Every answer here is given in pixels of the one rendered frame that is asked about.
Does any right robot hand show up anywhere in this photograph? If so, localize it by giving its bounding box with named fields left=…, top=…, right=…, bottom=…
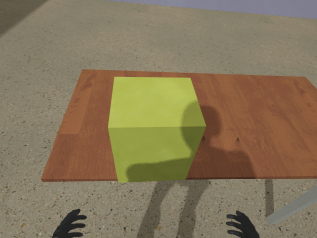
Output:
left=226, top=210, right=260, bottom=238

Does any table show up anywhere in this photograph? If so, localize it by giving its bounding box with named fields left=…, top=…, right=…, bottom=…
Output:
left=40, top=69, right=317, bottom=225

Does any carton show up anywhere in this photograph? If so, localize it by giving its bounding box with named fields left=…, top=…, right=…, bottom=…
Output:
left=108, top=77, right=206, bottom=183

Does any left robot hand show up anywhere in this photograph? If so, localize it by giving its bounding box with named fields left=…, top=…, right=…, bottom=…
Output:
left=52, top=209, right=87, bottom=238

